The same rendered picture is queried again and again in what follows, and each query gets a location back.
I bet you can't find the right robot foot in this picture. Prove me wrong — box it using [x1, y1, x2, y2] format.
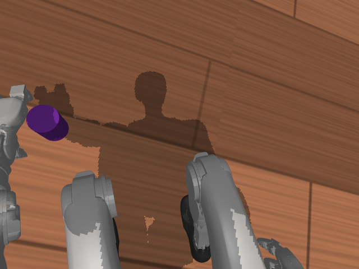
[180, 195, 211, 263]

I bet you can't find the right robot hand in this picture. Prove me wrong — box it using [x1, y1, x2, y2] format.
[257, 238, 304, 269]

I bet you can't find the left robot hand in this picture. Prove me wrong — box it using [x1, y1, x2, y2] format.
[0, 85, 33, 159]

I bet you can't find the left robot arm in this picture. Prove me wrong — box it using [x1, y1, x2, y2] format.
[0, 127, 21, 269]

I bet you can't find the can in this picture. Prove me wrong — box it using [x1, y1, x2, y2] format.
[26, 105, 69, 141]

